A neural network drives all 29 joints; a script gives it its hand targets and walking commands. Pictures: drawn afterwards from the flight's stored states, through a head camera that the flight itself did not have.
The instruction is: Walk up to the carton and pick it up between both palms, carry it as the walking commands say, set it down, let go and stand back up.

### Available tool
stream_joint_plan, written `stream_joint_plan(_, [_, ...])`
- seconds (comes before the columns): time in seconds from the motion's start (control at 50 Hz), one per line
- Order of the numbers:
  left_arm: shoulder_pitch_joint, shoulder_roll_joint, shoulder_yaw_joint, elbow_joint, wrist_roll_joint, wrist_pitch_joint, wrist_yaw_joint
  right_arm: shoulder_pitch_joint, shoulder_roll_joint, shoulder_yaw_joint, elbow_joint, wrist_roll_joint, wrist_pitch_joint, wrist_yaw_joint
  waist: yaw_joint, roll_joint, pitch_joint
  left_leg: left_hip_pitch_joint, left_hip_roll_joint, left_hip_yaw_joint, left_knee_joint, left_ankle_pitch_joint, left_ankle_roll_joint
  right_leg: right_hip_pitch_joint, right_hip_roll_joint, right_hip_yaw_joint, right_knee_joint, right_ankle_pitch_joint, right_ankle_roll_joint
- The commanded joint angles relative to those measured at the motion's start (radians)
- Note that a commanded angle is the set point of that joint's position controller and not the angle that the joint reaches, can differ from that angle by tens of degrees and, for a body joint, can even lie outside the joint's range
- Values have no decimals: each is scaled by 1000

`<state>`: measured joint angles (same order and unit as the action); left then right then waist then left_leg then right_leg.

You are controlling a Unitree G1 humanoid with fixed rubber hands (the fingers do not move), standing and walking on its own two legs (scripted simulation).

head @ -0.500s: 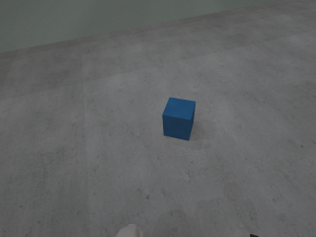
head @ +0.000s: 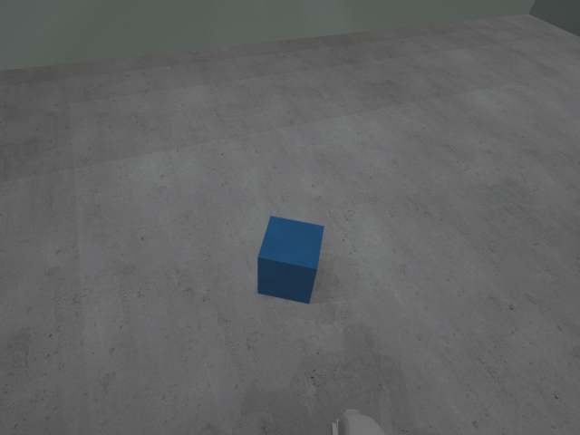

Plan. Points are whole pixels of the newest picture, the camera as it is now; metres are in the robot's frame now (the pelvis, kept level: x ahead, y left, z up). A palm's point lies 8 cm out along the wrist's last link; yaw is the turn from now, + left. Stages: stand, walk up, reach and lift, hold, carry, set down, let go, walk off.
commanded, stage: walk up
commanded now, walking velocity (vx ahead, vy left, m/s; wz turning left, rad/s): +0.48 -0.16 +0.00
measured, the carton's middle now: (290, 260) +0.84 -0.08 -0.66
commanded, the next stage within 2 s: none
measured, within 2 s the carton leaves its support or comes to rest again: neither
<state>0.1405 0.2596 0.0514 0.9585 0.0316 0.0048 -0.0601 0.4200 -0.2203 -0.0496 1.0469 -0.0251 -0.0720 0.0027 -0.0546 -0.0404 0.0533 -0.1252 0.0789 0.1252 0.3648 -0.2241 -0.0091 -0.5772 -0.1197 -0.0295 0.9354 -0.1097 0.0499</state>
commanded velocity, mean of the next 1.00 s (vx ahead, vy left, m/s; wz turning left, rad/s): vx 0.25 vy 0.00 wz -0.02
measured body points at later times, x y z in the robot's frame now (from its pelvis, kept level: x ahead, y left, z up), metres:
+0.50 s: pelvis +0.20 -0.06 +0.00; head +0.23 -0.09 +0.45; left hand +0.16 +0.20 -0.13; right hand +0.29 -0.30 -0.16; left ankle +0.25 +0.10 -0.67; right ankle +0.19 -0.17 -0.75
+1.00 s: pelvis +0.30 -0.02 +0.00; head +0.34 +0.01 +0.45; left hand +0.38 +0.22 -0.17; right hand +0.28 -0.27 -0.14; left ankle +0.31 +0.10 -0.75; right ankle +0.33 -0.18 -0.70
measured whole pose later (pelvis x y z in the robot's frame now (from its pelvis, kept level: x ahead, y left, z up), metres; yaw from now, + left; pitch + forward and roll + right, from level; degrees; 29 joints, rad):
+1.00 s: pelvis +0.30 -0.02 +0.00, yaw -1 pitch -1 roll -2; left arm 0.16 0.23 0.05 1.02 0.01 0.04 0.01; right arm 0.30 -0.18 -0.04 1.06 -0.03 -0.04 -0.02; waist -0.03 -0.04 0.10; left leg -0.17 0.11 0.14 0.40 -0.19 -0.01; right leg -0.39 -0.05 -0.03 0.77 -0.30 0.04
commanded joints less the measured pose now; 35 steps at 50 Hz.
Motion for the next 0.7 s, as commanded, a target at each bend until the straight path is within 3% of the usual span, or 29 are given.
stream_joint_plan(0.0, [-56, 1, -7, -62, -8, -5, -21, -8, -151, -24, -57, -4, -19, -4, 13, 213, 78, -80, 203, -129, -232, -2, 86, 51, 2, -23, -197, 67, 3])
stream_joint_plan(0.04, [-94, 12, -4, -81, -12, -23, -18, 8, -134, -26, -48, -6, -18, 4, 9, 286, 67, -92, 162, -62, -245, -69, 93, 152, 21, -80, -288, 10, -7])
stream_joint_plan(0.06, [-111, 21, -1, -88, -8, -28, -16, 26, -143, -27, -43, -7, -14, 3, 0, 269, 77, -85, 175, -69, -237, -69, 98, 169, 26, -91, -306, -26, -11])
stream_joint_plan(0.1, [-87, 31, 8, -85, -3, -39, -5, 42, -155, -25, -35, -6, -5, -4, 2, 206, 84, -64, 208, -91, -183, -13, 94, 210, 35, -96, -359, -69, -11])
stream_joint_plan(0.12, [-25, 41, 15, -66, -1, -48, 3, 32, -164, -24, -32, -4, 2, -8, 34, 159, 63, -75, 205, -79, -99, 37, 79, 296, 44, -104, -417, -60, -12])
stream_joint_plan(0.14, [77, 67, 25, -28, 2, -57, 16, 31, -156, -18, -27, -2, 6, -7, 79, 90, 0, -97, 165, -49, 66, 123, 61, 443, 64, -113, -468, -75, -24])
stream_joint_plan(0.16, [209, 126, 42, 9, 15, -69, 30, 42, -113, -4, -37, -4, 6, -4, 129, -25, -94, -189, 94, -7, 316, 76, 31, 612, -29, 5, -511, -119, -55])
stream_joint_plan(0.18, [323, 241, 63, 21, 21, -71, 48, 65, -16, 15, -74, 7, -2, -7, 178, -313, -187, -450, -40, 19, 641, -278, -8, 769, -308, 385, -620, -100, -164])
stream_joint_plan(0.2, [379, 273, 71, 38, -5, -66, 49, 73, -67, -4, -56, -4, 16, -11, 172, -182, -246, -493, -10, -115, 802, -367, 10, 757, -421, 580, -660, 0, -203])
stream_joint_plan(0.22, [323, 239, 62, 18, -9, -67, 53, 50, -98, -17, -54, -5, 24, -9, 129, -86, -210, -486, 24, -167, 867, -289, 13, 688, -403, 537, -639, 130, -193])
stream_joint_plan(0.24, [241, 174, 45, 5, -2, -75, 58, 22, -78, -11, -41, -7, 26, -5, 100, -62, -135, -469, 49, -171, 851, -202, 8, 602, -342, 406, -614, 258, -181])
stream_joint_plan(0.28, [143, 80, 29, -4, -4, -80, 62, 17, -45, -11, -28, -5, 49, 1, 48, -110, -78, -388, 69, -134, 792, -109, -11, 464, -205, 223, -620, 355, -149])
stream_joint_plan(0.3, [137, 70, 26, -2, -3, -83, 61, 17, -39, -10, -20, -4, 64, 4, 38, -133, -75, -363, 50, -113, 796, -86, -14, 435, -182, 169, -616, 430, -146])
stream_joint_plan(0.34, [182, 70, 18, 10, -7, -91, 64, -10, -35, -12, -17, 2, 87, 7, 34, -126, -74, -383, 28, -104, 795, -42, -16, 449, -193, 104, -607, 580, -154])
stream_joint_plan(0.38, [233, 66, 15, 24, -5, -92, 68, -87, -40, -13, -39, 3, 100, 13, 44, -125, -61, -418, 29, -100, 747, -7, -23, 456, -198, 77, -619, 612, -162])
stream_joint_plan(0.44, [273, 72, 14, 28, -2, -85, 77, -188, -29, -8, -72, 0, 109, 24, 67, -133, -36, -443, 30, -90, 629, 19, -38, 464, -202, 66, -664, 473, -171])
stream_joint_plan(0.5, [278, 77, 14, 28, -4, -76, 81, -278, -14, 3, -99, -2, 107, 33, 86, -137, -4, -403, 31, -77, 458, 47, -49, 436, -198, 52, -712, 235, -172])
stream_joint_plan(0.52, [271, 73, 13, 29, -4, -75, 78, -304, -5, 9, -107, 1, 102, 35, 89, -156, 3, -360, 27, -63, 385, 57, -45, 414, -181, 30, -725, 133, -169])
stream_joint_plan(0.54, [271, 64, 12, 46, -5, -70, 73, -333, 3, 17, -127, 6, 88, 37, 85, -216, 6, -288, 18, -37, 317, 53, -44, 380, -127, -18, -739, -30, -166])
stream_joint_plan(0.56, [284, 69, 17, 58, -5, -60, 72, -343, -12, 14, -135, 7, 77, 37, 91, -232, 13, -240, 2, -1, 298, 21, -51, 358, -106, -17, -744, -126, -174])
stream_joint_plan(0.6, [287, 82, 19, 76, -4, -51, 73, -294, -23, 8, -116, 2, 61, 21, 73, -136, 22, -154, -5, 28, 200, 20, -62, 335, -128, 22, -684, -126, -174])
stream_joint_plan(0.62, [292, 78, 16, 85, -6, -47, 71, -240, -31, 5, -93, 0, 51, 11, 50, -75, 9, -68, -19, 42, 119, 32, -63, 311, -118, 33, -615, -109, -155])
stream_joint_plan(0.64, [305, 48, 4, 88, -6, -46, 70, -152, -63, -4, -59, -1, 36, -2, 18, 11, -26, 57, -14, 28, 51, 20, -55, 277, -75, 23, -508, -120, -124])
stream_joint_plan(0.66, [313, -5, -10, 82, -5, -48, 70, -55, -134, -20, -32, -10, 19, -11, -10, 182, -66, 137, 165, -172, -29, 6, -31, 214, 5, -43, -300, -253, -74])
stream_joint_plan(0.68, [325, -60, -20, 50, -3, -46, 74, 2, -250, -44, -23, -13, 23, -12, -37, 401, -103, 209, 390, -484, -126, 6, 94, 7, 102, -87, -53, -495, -20])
